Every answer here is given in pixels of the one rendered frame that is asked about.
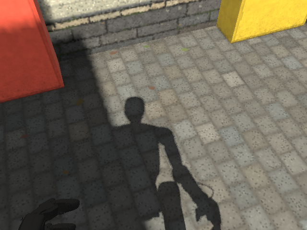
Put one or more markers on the left robot hand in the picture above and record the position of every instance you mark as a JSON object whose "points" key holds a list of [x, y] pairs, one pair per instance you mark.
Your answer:
{"points": [[48, 210]]}

